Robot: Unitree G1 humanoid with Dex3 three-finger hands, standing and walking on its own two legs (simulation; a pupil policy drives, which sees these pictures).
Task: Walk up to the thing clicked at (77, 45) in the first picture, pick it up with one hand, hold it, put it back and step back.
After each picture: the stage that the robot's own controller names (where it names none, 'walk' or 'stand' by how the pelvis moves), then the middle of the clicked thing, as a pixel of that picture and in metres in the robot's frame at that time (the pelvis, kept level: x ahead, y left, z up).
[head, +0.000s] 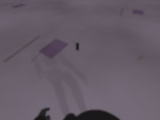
stand; (77, 45) +1.48 +0.29 -0.66
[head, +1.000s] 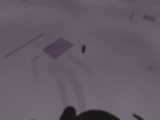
walk; (83, 48) +1.36 +0.14 -0.63
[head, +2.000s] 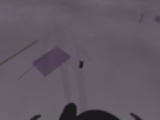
walk; (81, 63) +0.89 +0.14 -0.63
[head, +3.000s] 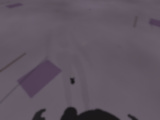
walk; (72, 78) +0.61 +0.21 -0.64
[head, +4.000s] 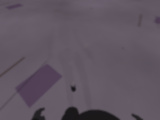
stand; (73, 86) +0.48 +0.19 -0.63
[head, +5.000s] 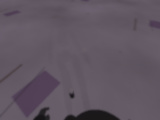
stand; (71, 93) +0.42 +0.21 -0.66
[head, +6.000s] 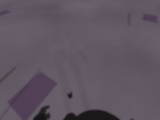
stand; (69, 93) +0.39 +0.24 -0.65
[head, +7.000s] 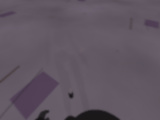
stand; (70, 93) +0.42 +0.22 -0.66
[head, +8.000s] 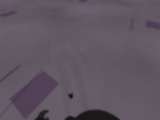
stand; (70, 93) +0.42 +0.22 -0.66
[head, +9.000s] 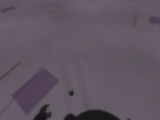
go down; (70, 91) +0.42 +0.21 -0.66
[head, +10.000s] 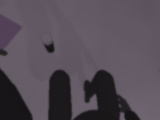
go down; (49, 44) +0.51 +0.26 -0.24
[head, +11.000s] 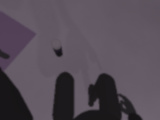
approach; (57, 49) +0.51 +0.24 -0.27
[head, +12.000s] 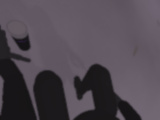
close in; (21, 39) +0.49 +0.30 -0.17
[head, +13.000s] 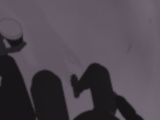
lift; (14, 37) +0.47 +0.30 -0.17
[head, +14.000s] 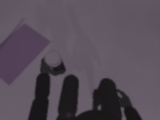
lift; (58, 65) +0.34 +0.22 -0.03
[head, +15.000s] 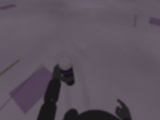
hold; (68, 73) +0.32 +0.15 +0.06
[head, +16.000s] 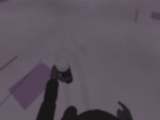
hold; (65, 72) +0.33 +0.16 +0.03
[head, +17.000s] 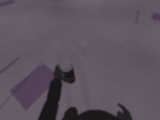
crouch; (68, 73) +0.33 +0.14 +0.04
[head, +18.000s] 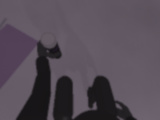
crouch; (53, 48) +0.47 +0.20 -0.05
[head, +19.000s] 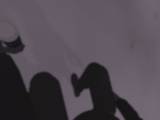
lower; (12, 40) +0.47 +0.29 -0.18
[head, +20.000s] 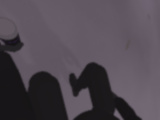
lower; (11, 38) +0.47 +0.30 -0.18
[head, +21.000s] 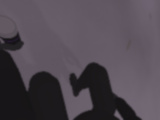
lower; (11, 37) +0.47 +0.30 -0.18
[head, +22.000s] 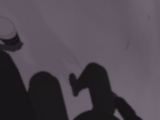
lower; (10, 38) +0.47 +0.30 -0.18
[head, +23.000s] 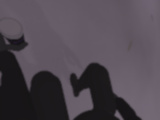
loosen; (15, 38) +0.47 +0.29 -0.18
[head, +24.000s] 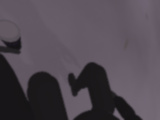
withdraw; (12, 39) +0.47 +0.29 -0.18
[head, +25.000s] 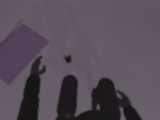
walk; (67, 56) +0.51 +0.21 -0.32
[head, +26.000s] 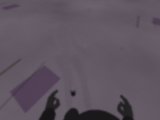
stand; (73, 91) +0.43 +0.17 -0.59
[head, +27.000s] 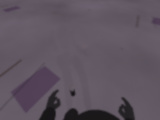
stand; (72, 91) +0.43 +0.18 -0.60
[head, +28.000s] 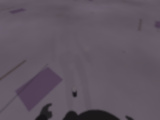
stand; (74, 92) +0.44 +0.17 -0.63
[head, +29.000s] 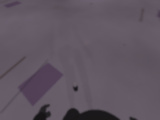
walk; (75, 86) +0.45 +0.17 -0.65
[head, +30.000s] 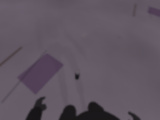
walk; (77, 74) +0.59 +0.11 -0.64
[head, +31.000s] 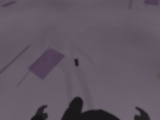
walk; (76, 60) +0.86 +0.29 -0.63
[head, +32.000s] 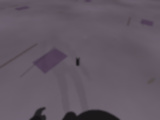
stand; (77, 60) +1.08 +0.20 -0.65
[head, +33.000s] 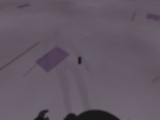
stand; (79, 59) +1.06 +0.18 -0.66
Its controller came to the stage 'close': yes
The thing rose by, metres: 0.69
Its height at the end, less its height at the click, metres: +0.00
